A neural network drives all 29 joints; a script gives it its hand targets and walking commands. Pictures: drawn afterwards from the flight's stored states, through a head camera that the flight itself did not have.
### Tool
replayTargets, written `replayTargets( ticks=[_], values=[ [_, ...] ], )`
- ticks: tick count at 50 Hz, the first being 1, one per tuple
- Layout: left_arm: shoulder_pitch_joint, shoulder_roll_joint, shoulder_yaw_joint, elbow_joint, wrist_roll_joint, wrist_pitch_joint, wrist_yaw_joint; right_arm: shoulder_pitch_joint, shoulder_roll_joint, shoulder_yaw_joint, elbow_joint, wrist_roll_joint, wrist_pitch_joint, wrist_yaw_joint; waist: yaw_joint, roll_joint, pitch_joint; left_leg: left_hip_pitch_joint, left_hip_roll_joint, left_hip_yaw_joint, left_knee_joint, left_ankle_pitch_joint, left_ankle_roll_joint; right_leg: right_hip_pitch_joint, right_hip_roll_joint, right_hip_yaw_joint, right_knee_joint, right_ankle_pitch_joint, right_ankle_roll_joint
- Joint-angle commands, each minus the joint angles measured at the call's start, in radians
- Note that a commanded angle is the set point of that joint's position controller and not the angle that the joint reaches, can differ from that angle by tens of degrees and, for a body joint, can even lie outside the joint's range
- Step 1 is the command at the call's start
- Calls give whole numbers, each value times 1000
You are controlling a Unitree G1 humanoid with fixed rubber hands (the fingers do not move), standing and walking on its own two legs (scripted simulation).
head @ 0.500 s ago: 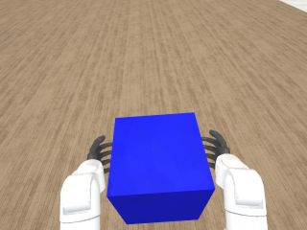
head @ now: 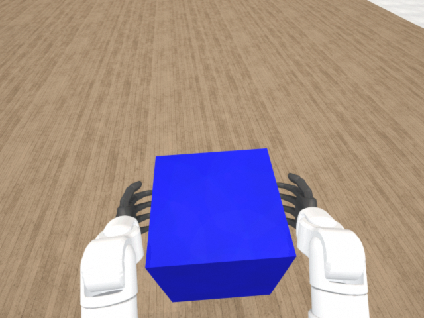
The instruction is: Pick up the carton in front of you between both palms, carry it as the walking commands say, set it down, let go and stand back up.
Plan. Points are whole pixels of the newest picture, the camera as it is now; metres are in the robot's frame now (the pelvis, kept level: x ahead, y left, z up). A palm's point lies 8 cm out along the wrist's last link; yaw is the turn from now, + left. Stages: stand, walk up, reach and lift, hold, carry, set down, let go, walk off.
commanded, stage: carry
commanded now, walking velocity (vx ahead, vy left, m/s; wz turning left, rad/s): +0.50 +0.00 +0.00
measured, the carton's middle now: (216, 230) +0.30 +0.00 +0.01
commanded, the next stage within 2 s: none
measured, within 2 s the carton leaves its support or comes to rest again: neither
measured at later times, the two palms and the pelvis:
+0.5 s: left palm (156, 114) +0.58 +0.14 +0.09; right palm (272, 111) +0.59 -0.16 +0.09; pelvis +0.31 -0.01 -0.01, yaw +1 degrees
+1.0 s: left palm (164, 92) +0.70 +0.13 +0.08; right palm (266, 91) +0.70 -0.16 +0.08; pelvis +0.43 -0.01 -0.01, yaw -1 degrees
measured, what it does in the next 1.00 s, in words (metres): walks ahead: right foot, then left foot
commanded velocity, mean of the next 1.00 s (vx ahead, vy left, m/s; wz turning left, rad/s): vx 0.09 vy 0.00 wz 0.00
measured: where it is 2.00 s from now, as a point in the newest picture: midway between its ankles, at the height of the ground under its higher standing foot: (213, 302)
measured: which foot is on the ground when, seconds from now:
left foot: down 0.00-0.12, up 0.14-0.50, down 0.52-1.00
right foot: up 0.00-0.06, down 0.08-0.56, up 0.58-0.66, down 0.68-1.00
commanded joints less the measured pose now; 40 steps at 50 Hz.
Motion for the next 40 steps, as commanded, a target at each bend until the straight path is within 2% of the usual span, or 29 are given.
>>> replayTargets(
  ticks=[1,3,4,5,6,7,8,9,10,11,13,16,19,21,23,25,26,27,28,29,30,31,32,33,34,35,36,37,40],
  values=[
    [-463,-886,-701,-30,-434,-9,-277,-369,904,670,1,403,30,279,-9,164,-118,127,202,-56,5,520,84,70,35,-58,-95,53,-22],
    [-459,-882,-693,-4,-437,-4,-286,-381,897,671,17,395,35,278,10,153,-153,84,174,9,183,660,53,277,94,-130,-156,17,-34],
    [-453,-880,-685,16,-437,-3,-290,-382,893,673,21,392,38,278,22,114,-210,-19,136,42,359,635,27,484,111,-138,-143,-56,-39],
    [-445,-879,-677,27,-435,-3,-293,-397,884,671,21,392,39,280,45,-10,-270,-178,106,34,610,389,-1,654,-60,97,-187,-168,-45],
    [-446,-877,-663,66,-421,-15,-300,-433,905,695,-2,402,46,280,41,-300,-343,-525,-31,-23,896,42,-47,895,-318,587,-296,-256,-200],
    [-451,-915,-670,64,-436,-22,-304,-447,912,695,12,406,41,282,36,-287,-311,-658,-34,-147,1039,-173,-26,885,-341,656,-359,-102,-233],
    [-478,-949,-677,45,-450,-30,-307,-466,958,706,15,414,29,285,33,-215,-308,-680,18,-197,1083,-158,3,849,-316,545,-330,35,-220],
    [-498,-979,-684,30,-458,-40,-309,-476,992,711,13,419,17,287,29,-108,-307,-678,56,-212,1059,-113,20,799,-290,449,-306,102,-196],
    [-525,-1001,-691,10,-464,-48,-310,-476,1013,716,9,425,6,287,25,-35,-287,-650,85,-220,982,-54,22,720,-268,370,-321,113,-164],
    [-539,-1014,-695,-7,-470,-56,-310,-477,1033,722,2,429,-3,284,22,-49,-285,-609,92,-209,906,-11,16,676,-247,296,-340,127,-134],
    [-522,-1014,-700,-29,-479,-64,-313,-438,1054,724,0,419,-20,273,23,-86,-288,-560,67,-158,788,11,0,654,-218,178,-345,244,-125],
    [-471,-988,-698,-41,-475,-68,-320,-380,1047,728,-4,397,-34,256,20,-124,-274,-549,31,-101,592,48,-22,672,-181,65,-318,423,-127],
    [-447,-951,-692,-63,-469,-65,-320,-382,1018,736,-47,399,-31,245,21,-157,-242,-501,0,-55,420,163,-21,662,-149,-11,-283,554,-109],
    [-437,-924,-684,-72,-459,-56,-313,-393,986,735,-71,408,-17,245,24,-162,-230,-454,-17,-37,342,252,-18,660,-138,-38,-258,569,-94],
    [-424,-898,-674,-65,-443,-42,-305,-388,953,725,-72,412,4,251,27,-153,-218,-381,-23,-17,250,335,-18,651,-120,-51,-201,501,-74],
    [-428,-869,-668,-49,-432,-27,-299,-384,926,711,-52,410,23,261,11,-94,-201,-205,-11,2,77,520,-20,577,-82,-79,-77,400,-22],
    [-431,-854,-664,-36,-426,-19,-297,-383,904,699,-36,408,34,266,11,-58,-231,-52,79,-72,109,736,-9,482,-65,-70,-9,263,11],
    [-462,-848,-675,-39,-432,-6,-294,-384,893,683,-4,394,39,270,4,90,-319,157,238,-228,236,1167,78,347,-22,-17,104,-53,47],
    [-475,-837,-684,-39,-427,6,-293,-351,901,667,48,390,37,273,-10,224,-375,257,318,-339,240,1234,183,240,27,31,160,-366,55],
    [-483,-855,-686,-28,-426,9,-295,-337,917,659,65,396,33,277,-9,209,-366,235,331,-355,198,1187,206,210,24,70,165,-511,52],
    [-493,-878,-691,-14,-430,6,-298,-346,945,658,76,398,28,279,-2,171,-362,216,311,-341,176,1073,194,209,14,98,82,-544,42],
    [-512,-907,-700,-9,-441,1,-301,-372,971,659,71,399,23,281,5,157,-345,149,285,-303,157,950,160,261,7,94,-38,-518,35],
    [-533,-927,-707,-11,-451,-7,-302,-390,994,660,64,402,20,282,9,171,-351,103,248,-261,154,825,116,330,11,83,-133,-408,30],
    [-544,-947,-711,-15,-456,-14,-302,-406,1008,663,51,404,16,283,10,162,-361,70,215,-220,160,708,87,394,15,64,-201,-270,28],
    [-551,-958,-713,-26,-461,-20,-301,-419,1015,667,38,407,11,284,7,141,-366,28,191,-187,168,608,69,450,5,58,-222,-180,29],
    [-564,-973,-717,-35,-463,-26,-300,-452,1015,675,15,416,8,286,9,94,-359,14,167,-139,195,578,56,444,-33,78,-210,-120,27],
    [-586,-971,-715,-53,-462,-26,-297,-479,1021,683,3,425,7,285,3,50,-341,-15,150,-130,227,614,52,464,-53,86,-157,23,26],
    [-589,-960,-711,-54,-462,-23,-296,-481,1017,684,2,428,8,281,3,28,-336,-38,142,-130,250,663,51,485,-58,76,-124,110,27],
    [-500,-938,-689,5,-446,-13,-296,-411,986,677,38,407,20,274,8,13,-339,-48,137,-127,322,790,59,485,-59,73,-80,256,31]
  ],
)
